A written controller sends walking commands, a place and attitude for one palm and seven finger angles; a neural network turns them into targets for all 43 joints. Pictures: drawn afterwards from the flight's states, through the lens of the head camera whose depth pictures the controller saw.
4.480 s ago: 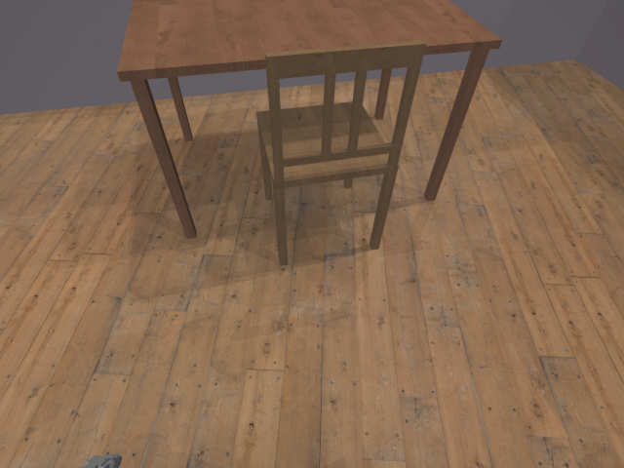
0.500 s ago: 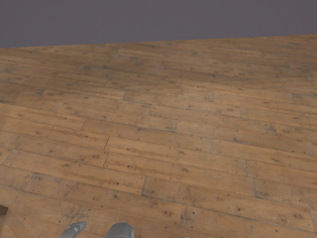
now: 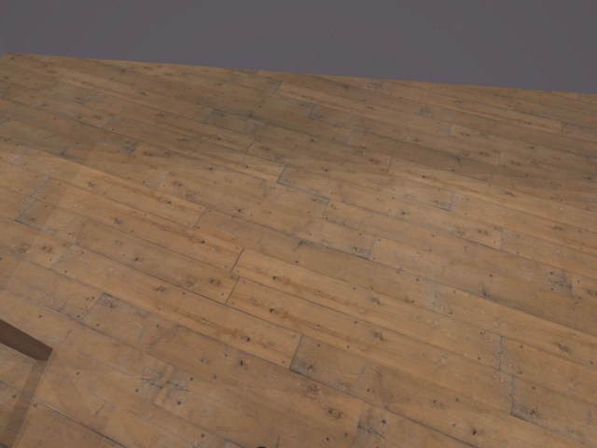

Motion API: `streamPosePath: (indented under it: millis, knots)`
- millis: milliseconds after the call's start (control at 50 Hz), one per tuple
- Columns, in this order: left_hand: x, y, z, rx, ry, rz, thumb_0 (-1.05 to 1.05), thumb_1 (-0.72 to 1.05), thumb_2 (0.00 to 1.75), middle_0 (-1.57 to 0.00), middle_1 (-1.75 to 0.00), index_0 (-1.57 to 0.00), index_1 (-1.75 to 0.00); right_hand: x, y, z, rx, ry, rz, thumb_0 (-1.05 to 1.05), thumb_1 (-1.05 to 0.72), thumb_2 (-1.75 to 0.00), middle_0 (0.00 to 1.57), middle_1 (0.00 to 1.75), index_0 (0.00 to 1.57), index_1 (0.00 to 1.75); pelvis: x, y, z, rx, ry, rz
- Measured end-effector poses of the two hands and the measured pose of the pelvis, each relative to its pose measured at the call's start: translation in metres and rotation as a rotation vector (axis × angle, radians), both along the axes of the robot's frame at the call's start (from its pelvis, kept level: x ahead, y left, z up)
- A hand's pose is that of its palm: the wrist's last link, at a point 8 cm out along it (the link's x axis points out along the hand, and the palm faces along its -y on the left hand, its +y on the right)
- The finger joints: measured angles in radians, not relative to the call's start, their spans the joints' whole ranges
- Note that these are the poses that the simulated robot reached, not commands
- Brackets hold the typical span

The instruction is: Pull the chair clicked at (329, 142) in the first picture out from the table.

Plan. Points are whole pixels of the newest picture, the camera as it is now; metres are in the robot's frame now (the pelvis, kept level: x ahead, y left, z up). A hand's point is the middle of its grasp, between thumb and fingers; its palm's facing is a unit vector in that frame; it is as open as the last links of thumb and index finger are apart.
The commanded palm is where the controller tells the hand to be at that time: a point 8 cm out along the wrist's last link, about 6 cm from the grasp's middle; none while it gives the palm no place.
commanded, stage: turn to face it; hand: left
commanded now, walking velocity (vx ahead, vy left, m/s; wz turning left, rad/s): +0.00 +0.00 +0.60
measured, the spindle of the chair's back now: out of the picture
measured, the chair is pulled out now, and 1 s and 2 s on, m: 0.00 0.00 0.00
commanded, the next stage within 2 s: none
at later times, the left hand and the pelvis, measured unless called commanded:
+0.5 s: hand out of the picture -0.06 +0.21 -0.19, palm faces +0.38 -0.89 -0.24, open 7.4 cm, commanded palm none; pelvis -0.03 +0.00 -0.02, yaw +20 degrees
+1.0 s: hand out of the picture -0.04 +0.21 -0.14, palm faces +0.59 -0.75 -0.30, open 7.4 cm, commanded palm none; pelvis -0.01 -0.03 -0.01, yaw +37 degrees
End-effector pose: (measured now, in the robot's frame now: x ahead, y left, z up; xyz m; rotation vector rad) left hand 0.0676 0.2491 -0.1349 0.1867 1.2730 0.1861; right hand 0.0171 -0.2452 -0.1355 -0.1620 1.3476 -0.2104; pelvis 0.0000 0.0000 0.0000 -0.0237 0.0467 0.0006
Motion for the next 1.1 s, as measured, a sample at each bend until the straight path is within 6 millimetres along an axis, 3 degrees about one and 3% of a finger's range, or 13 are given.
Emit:
streamPosePath:
  millis: [120, 200, 280, 380, 480, 560, 680, 800, 940, 1100]
  knots:
    - [-0.015, -0.013, 0.012, 0.062, -0.090, 0.062, 0.01, 0.91, 0.90, -0.20, -0.30, -0.20, -0.30, 0.017, -0.034, -0.018, 0.017, -0.008, 0.066, 0.01, -0.91, -0.90, 0.20, 0.30, 0.20, 0.30, -0.009, -0.024, -0.008, 0.024, -0.020, 0.087]
    - [-0.036, -0.020, 0.021, 0.068, -0.101, 0.111, 0.01, 0.91, 0.90, -0.20, -0.30, -0.20, -0.30, 0.047, -0.043, -0.010, 0.016, -0.053, 0.131, 0.01, -0.91, -0.90, 0.20, 0.29, 0.20, 0.30, -0.011, -0.030, -0.002, 0.050, -0.038, 0.141]
    - [-0.057, -0.025, 0.019, 0.055, -0.094, 0.157, 0.01, 0.90, 0.90, -0.20, -0.30, -0.20, -0.30, 0.080, -0.040, -0.002, 0.013, -0.104, 0.206, 0.01, -0.91, -0.90, 0.20, 0.29, 0.20, 0.30, -0.014, -0.031, 0.000, 0.068, -0.046, 0.198]
    - [-0.094, -0.022, 0.009, 0.024, -0.058, 0.237, 0.01, 0.90, 0.90, -0.20, -0.30, -0.20, -0.30, 0.124, -0.015, 0.005, 0.006, -0.152, 0.328, 0.01, -0.91, -0.90, 0.19, 0.29, 0.20, 0.30, -0.019, -0.022, -0.002, 0.067, -0.040, 0.261]
    - [-0.143, -0.002, -0.016, -0.006, 0.001, 0.350, 0.01, 0.90, 0.90, -0.20, -0.30, -0.20, -0.30, 0.165, 0.031, 0.011, -0.014, -0.235, 0.471, 0.01, -0.91, -0.90, 0.19, 0.29, 0.20, 0.30, -0.023, -0.001, -0.016, 0.039, -0.028, 0.334]
    - [-0.171, 0.016, -0.024, 0.000, 0.059, 0.421, 0.01, 0.90, 0.90, -0.20, -0.30, -0.20, -0.30, 0.176, 0.060, 0.019, -0.017, -0.283, 0.538, 0.01, -0.91, -0.90, 0.20, 0.29, 0.20, 0.30, -0.029, 0.007, -0.017, 0.034, -0.031, 0.373]
    - [-0.173, 0.031, -0.006, 0.024, 0.010, 0.471, 0.01, 0.91, 0.90, -0.20, -0.30, -0.20, -0.30, 0.163, 0.075, 0.023, -0.002, -0.234, 0.578, 0.01, -0.91, -0.90, 0.20, 0.29, 0.20, 0.30, -0.030, 0.011, -0.004, 0.015, -0.033, 0.437]
    - [-0.155, 0.030, 0.009, 0.063, -0.065, 0.498, 0.01, 0.91, 0.90, -0.20, -0.30, -0.20, -0.30, 0.151, 0.070, 0.010, 0.033, -0.159, 0.591, 0.01, -0.90, -0.90, 0.20, 0.30, 0.20, 0.30, -0.025, 0.003, -0.002, 0.018, -0.026, 0.504]
    - [-0.134, 0.004, 0.018, 0.124, -0.158, 0.529, 0.01, 0.91, 0.90, -0.20, -0.30, -0.20, -0.30, 0.158, 0.044, -0.019, 0.063, -0.088, 0.613, 0.01, -0.90, -0.90, 0.20, 0.30, 0.20, 0.30, -0.013, -0.022, -0.013, 0.037, -0.020, 0.599]
    - [-0.161, -0.035, 0.025, 0.091, -0.128, 0.639, 0.01, 0.90, 0.90, -0.20, -0.30, -0.20, -0.30, 0.184, 0.046, -0.009, 0.052, -0.056, 0.715, 0.01, -0.91, -0.90, 0.20, 0.29, 0.20, 0.30, -0.008, -0.027, -0.001, 0.074, -0.027, 0.716]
